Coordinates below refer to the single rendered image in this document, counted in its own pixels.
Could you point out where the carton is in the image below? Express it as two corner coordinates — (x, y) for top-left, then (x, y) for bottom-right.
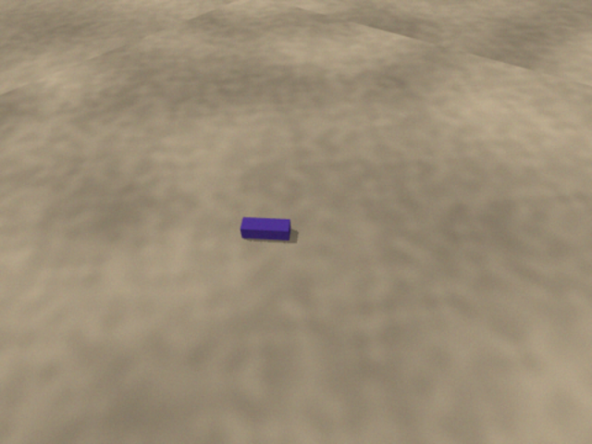
(240, 217), (290, 241)

